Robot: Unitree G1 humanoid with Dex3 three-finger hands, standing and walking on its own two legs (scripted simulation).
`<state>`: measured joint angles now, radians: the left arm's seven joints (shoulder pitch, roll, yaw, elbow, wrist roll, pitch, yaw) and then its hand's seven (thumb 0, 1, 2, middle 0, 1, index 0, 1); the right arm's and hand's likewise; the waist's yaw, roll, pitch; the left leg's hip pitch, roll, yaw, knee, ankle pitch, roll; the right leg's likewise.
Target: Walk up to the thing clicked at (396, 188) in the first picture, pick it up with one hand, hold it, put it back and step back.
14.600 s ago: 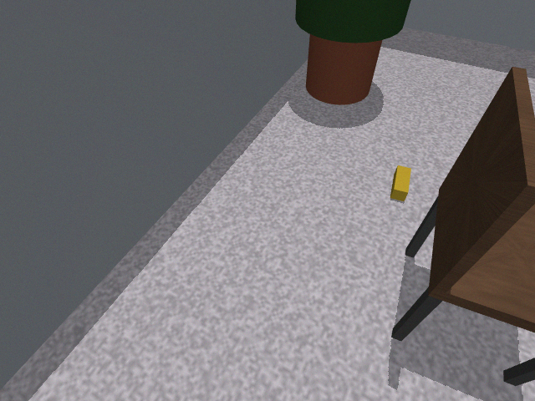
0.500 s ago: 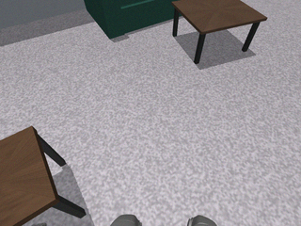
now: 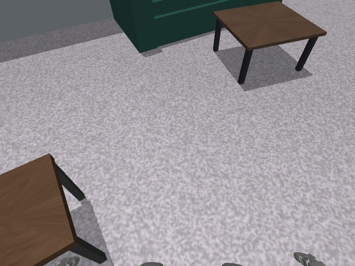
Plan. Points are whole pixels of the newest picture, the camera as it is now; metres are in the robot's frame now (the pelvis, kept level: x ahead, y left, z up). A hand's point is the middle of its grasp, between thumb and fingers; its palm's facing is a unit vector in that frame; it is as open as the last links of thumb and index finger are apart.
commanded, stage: walk up
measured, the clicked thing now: out of the picture +0.59 +1.24 -0.73
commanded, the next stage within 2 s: stand in 0.36 s
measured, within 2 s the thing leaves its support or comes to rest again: neither
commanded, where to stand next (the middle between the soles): +0.08 -0.02 m, yaw -4 degrees
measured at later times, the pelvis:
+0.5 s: pelvis +0.01 -0.01 +0.02, yaw +0 degrees
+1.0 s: pelvis +0.01 -0.03 +0.02, yaw +0 degrees
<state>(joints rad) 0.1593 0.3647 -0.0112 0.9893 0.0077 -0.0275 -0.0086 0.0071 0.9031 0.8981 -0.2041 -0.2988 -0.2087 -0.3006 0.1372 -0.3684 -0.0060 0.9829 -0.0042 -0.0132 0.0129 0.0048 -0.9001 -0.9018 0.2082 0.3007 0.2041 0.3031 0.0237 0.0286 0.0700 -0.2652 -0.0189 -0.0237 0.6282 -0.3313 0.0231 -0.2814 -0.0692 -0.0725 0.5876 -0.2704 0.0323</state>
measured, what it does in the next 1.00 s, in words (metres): stands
